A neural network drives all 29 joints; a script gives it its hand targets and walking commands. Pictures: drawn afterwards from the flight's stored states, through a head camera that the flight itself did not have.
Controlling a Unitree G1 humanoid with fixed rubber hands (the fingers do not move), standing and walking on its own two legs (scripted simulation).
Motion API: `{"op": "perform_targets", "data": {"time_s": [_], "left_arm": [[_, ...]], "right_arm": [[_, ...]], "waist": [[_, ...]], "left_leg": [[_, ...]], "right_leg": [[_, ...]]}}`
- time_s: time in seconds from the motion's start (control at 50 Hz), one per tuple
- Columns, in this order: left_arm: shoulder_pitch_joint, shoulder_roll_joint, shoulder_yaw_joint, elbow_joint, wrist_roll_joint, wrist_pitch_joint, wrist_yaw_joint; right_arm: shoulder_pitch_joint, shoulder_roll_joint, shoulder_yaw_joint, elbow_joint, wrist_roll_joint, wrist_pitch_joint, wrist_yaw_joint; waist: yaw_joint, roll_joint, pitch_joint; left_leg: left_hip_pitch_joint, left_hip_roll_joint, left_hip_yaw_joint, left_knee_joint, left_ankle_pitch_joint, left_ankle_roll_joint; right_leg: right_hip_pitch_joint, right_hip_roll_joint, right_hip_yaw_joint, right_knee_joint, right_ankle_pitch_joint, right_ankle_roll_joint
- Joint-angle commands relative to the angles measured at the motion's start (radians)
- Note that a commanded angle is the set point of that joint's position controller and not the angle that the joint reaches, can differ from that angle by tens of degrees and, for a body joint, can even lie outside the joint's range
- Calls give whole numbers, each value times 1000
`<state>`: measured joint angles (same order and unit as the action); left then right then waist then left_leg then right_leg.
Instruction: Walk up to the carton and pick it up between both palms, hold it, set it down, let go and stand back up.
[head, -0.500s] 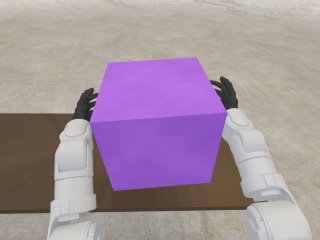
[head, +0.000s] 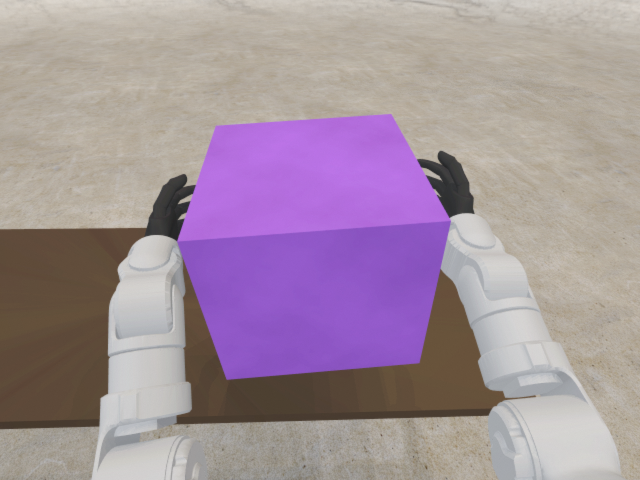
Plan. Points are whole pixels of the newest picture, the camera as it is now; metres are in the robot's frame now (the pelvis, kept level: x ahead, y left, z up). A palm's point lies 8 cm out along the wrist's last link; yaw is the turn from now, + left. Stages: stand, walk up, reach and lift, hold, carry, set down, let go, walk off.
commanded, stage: hold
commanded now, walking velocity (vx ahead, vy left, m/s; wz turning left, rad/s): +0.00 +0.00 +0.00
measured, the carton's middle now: (313, 239) +0.40 +0.00 +0.14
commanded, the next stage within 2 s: set down in 1.64 s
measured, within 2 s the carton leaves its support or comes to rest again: neither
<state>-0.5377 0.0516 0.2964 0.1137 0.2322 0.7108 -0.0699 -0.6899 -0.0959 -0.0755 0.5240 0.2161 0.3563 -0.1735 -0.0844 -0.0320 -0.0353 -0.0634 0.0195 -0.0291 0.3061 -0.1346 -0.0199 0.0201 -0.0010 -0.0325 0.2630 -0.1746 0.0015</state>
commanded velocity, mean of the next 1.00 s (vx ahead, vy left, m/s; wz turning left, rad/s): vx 0.00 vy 0.00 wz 0.00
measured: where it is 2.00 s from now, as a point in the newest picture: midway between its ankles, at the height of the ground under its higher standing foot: outside the picture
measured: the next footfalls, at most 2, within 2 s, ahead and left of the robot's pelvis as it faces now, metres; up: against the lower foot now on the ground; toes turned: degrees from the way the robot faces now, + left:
none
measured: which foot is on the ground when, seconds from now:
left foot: down 0.00-1.00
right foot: down 0.00-1.00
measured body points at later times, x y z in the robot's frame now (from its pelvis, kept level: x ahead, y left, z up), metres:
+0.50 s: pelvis +0.00 +0.00 +0.00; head -0.06 +0.02 +0.45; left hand +0.37 +0.18 +0.19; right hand +0.37 -0.17 +0.20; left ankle +0.03 +0.13 -0.75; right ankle -0.01 -0.12 -0.75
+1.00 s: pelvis +0.00 +0.00 +0.00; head -0.06 +0.02 +0.45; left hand +0.36 +0.18 +0.19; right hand +0.37 -0.17 +0.21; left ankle +0.03 +0.13 -0.75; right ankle -0.01 -0.12 -0.75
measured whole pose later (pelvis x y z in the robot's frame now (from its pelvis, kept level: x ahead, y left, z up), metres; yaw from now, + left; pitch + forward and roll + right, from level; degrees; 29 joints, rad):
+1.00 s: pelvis +0.00 +0.00 +0.00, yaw +0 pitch -6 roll +0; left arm -0.53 0.04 0.30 0.11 0.22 0.71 -0.07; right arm -0.67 -0.09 -0.09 0.49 0.20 0.36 -0.17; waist -0.08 -0.04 -0.04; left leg -0.06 0.02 -0.02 0.31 -0.14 -0.02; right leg 0.01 0.00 -0.03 0.28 -0.18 0.00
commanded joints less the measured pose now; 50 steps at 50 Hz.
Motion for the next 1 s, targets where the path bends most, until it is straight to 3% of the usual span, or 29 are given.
{"op": "perform_targets", "data": {"time_s": [0.0,0.06,0.08,0.16,0.22,0.24,0.26,0.28,0.3,0.34,0.38,0.4,0.42,0.46,0.5,0.52,0.56,0.6,0.64,0.7,0.72,0.76,0.78,0.8,0.84,0.88,0.9,0.92,0.98], "left_arm": [[-702,-486,-477,-199,-137,-75,-116],[-751,-489,-460,-151,-143,-77,-112],[-798,-524,-512,-172,-164,-82,-108],[-729,-530,-542,-245,-185,-89,-82],[-666,-480,-453,-91,-110,-57,-104],[-696,-481,-449,-93,-93,-54,-112],[-651,-454,-410,-69,-88,-41,-123],[-662,-473,-423,-109,-88,-44,-126],[-737,-487,-466,-164,-119,-48,-127],[-777,-517,-507,-208,-155,-65,-116],[-787,-533,-498,-163,-153,-78,-105],[-791,-533,-518,-204,-160,-80,-95],[-811,-533,-522,-190,-160,-86,-87],[-745,-508,-484,-139,-140,-80,-88],[-712,-513,-509,-170,-164,-76,-98],[-676,-527,-499,-167,-153,-71,-103],[-679,-508,-488,-130,-138,-63,-105],[-693,-493,-503,-244,-150,-73,-106],[-740,-504,-518,-242,-163,-80,-106],[-711,-485,-467,-188,-134,-66,-116],[-716,-496,-499,-212,-148,-72,-116],[-735,-506,-496,-196,-149,-74,-110],[-744,-496,-486,-167,-146,-72,-115],[-752,-496,-519,-227,-158,-78,-106],[-727,-521,-520,-182,-147,-67,-104],[-688,-497,-518,-206,-165,-68,-104],[-741,-495,-509,-188,-166,-74,-109],[-692,-487,-483,-130,-146,-66,-114],[-702,-494,-465,-134,-142,-67,-120]], "right_arm": [[-666,548,423,-276,115,-25,100],[-711,539,374,-251,93,-28,124],[-735,562,372,-284,82,-44,126],[-688,550,426,-341,117,-44,117],[-677,528,394,-256,83,-15,108],[-650,514,331,-183,57,-2,117],[-642,519,339,-181,60,-1,121],[-627,520,354,-185,76,-5,124],[-615,511,318,-147,65,-6,129],[-679,549,346,-242,74,-24,131],[-704,558,325,-211,84,-30,137],[-735,567,363,-269,92,-44,139],[-725,569,359,-231,83,-44,142],[-703,554,368,-221,62,-40,136],[-691,559,417,-302,81,-35,110],[-694,566,440,-324,110,-38,109],[-695,534,414,-301,85,-25,106],[-655,563,446,-326,100,-34,105],[-644,567,423,-320,85,-33,103],[-648,561,408,-295,93,-22,108],[-626,546,385,-278,84,-28,108],[-695,554,406,-313,111,-30,112],[-657,546,363,-250,72,-20,113],[-673,553,397,-312,91,-32,122],[-668,545,375,-285,76,-31,122],[-654,534,404,-323,90,-29,114],[-652,543,383,-280,77,-26,114],[-685,558,395,-279,79,-29,115],[-697,553,385,-276,69,-32,118]], "waist": [[2,26,-323],[25,45,-278],[-2,61,-316],[9,56,-386],[21,43,-241],[-9,77,-214],[6,29,-188],[10,58,-226],[-32,108,-274],[-25,68,-332],[-22,97,-303],[15,92,-339],[1,118,-340],[19,51,-295],[-4,31,-322],[22,43,-347],[19,16,-297],[10,23,-368],[-18,54,-369],[18,39,-292],[-13,58,-323],[8,42,-332],[-26,87,-286],[1,88,-350],[-9,108,-289],[-14,61,-345],[-20,67,-289],[13,34,-267],[16,23,-297]], "left_leg": [[195,-60,37,9,285,6],[154,-50,36,-20,188,1],[167,-44,42,-13,175,4],[202,-51,32,26,323,-7],[150,-55,41,-6,201,2],[145,-51,45,-32,119,5],[137,-44,54,-47,111,13],[154,-42,48,-35,160,4],[182,-36,49,-30,154,-10],[173,-41,44,-18,189,-11],[157,-44,43,-21,161,-15],[147,-51,44,-13,205,-6],[179,-49,37,-10,203,-14],[160,-45,51,-19,189,-9],[175,-54,43,8,261,-4],[198,-58,42,11,310,-1],[167,-55,34,4,248,3],[205,-52,34,14,281,8],[194,-56,40,13,277,-5],[165,-59,49,-7,228,-3],[190,-55,40,-6,247,-6],[178,-55,40,-1,204,4],[163,-54,42,-15,166,-6],[177,-51,40,-1,226,-7],[161,-45,44,-10,210,-17],[200,-55,40,10,292,-11],[162,-55,46,0,215,-7],[136,-60,47,-10,163,9],[146,-52,55,-18,177,12]], "right_leg": [[11,43,-26,-16,285,53],[-70,49,-34,-35,100,32],[-72,47,-31,-36,103,25],[-21,52,-24,-6,277,35],[-43,39,-15,-40,168,46],[-63,39,-23,-46,80,32],[-51,37,-17,-55,92,36],[-34,40,-17,-43,122,31],[-36,47,-27,-33,108,18],[-16,45,-24,-22,143,17],[-41,46,-27,-28,99,14],[-38,48,-26,-17,135,22],[-69,47,-30,-23,121,24],[-58,46,-25,-38,119,27],[7,45,-17,-28,254,40],[23,47,-19,-20,293,41],[-15,50,-22,-36,228,45],[20,41,-16,-11,301,48],[-5,39,-15,-17,298,46],[-3,41,-22,-26,218,46],[-25,45,-23,-25,203,40],[-18,43,-13,-22,184,39],[-50,45,-20,-29,132,29],[-32,50,-24,-18,172,32],[-55,55,-30,-27,137,21],[-20,46,-19,-24,243,32],[-37,40,-22,-29,192,34],[-50,37,-13,-31,163,37],[-34,40,-24,-35,147,36]]}}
